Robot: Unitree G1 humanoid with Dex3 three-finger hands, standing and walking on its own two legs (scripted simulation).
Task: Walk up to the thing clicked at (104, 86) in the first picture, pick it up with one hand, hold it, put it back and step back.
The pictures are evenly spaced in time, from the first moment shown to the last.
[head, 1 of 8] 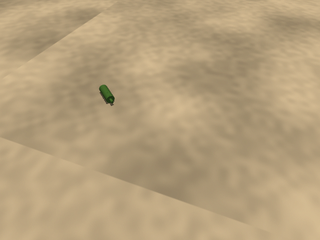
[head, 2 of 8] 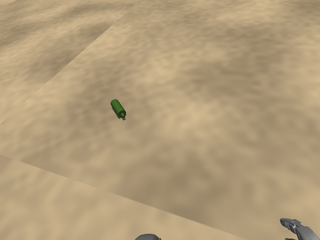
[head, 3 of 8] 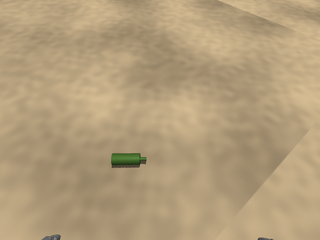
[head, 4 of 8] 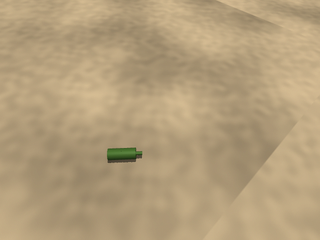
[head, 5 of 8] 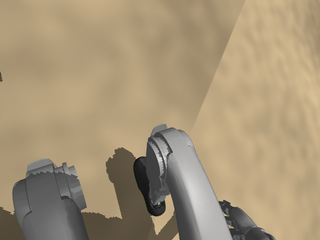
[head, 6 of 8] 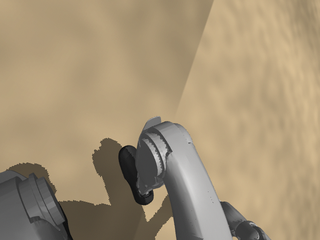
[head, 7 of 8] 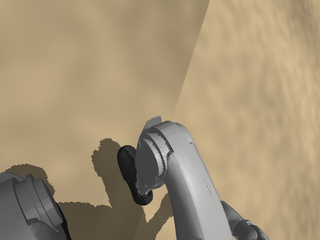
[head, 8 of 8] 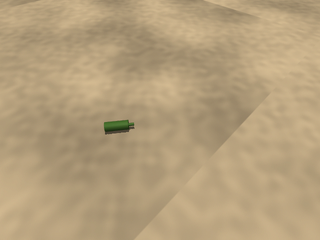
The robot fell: no
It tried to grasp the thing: yes
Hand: left
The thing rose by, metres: 0.00
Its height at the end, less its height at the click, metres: +0.00
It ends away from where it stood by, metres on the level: 0.01
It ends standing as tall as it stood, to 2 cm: yes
